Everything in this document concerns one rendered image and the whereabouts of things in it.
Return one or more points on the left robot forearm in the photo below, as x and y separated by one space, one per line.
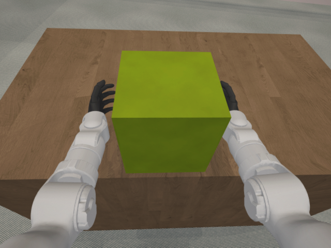
85 154

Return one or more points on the carton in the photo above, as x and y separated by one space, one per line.
169 112

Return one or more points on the right robot hand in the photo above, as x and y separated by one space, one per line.
229 96

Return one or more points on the pedestal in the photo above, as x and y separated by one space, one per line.
280 83

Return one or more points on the right robot upper arm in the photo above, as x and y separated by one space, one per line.
280 203

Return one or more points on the right robot forearm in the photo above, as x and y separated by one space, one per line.
248 151

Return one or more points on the left robot upper arm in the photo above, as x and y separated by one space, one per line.
61 211

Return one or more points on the left robot hand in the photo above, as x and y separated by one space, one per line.
96 102

